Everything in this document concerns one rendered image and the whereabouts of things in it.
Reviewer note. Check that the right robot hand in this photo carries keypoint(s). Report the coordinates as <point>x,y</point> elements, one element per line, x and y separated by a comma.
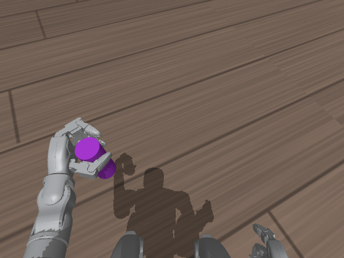
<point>274,249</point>

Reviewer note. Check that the can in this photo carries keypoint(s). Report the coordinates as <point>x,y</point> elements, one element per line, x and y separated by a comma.
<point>89,149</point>

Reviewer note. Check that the left robot hand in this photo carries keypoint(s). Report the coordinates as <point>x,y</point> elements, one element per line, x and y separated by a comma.
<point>61,152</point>

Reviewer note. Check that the left robot arm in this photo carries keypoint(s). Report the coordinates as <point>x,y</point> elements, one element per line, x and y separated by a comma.
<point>51,231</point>

